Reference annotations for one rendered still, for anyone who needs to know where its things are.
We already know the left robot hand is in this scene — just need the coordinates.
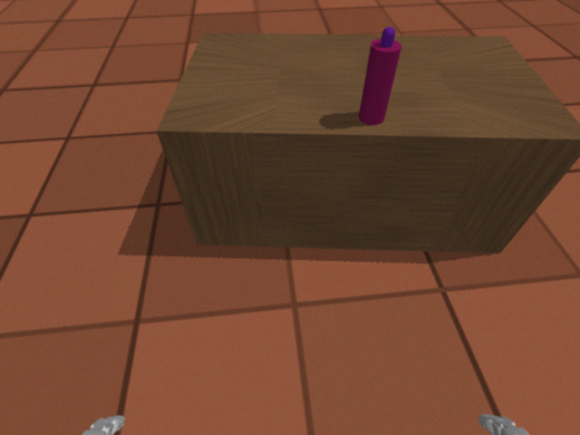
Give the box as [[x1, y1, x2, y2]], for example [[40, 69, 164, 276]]
[[82, 415, 125, 435]]

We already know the right robot hand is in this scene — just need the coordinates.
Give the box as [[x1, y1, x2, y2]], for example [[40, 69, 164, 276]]
[[478, 414, 529, 435]]

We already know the bottle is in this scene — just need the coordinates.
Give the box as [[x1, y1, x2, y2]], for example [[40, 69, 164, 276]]
[[359, 27, 401, 125]]

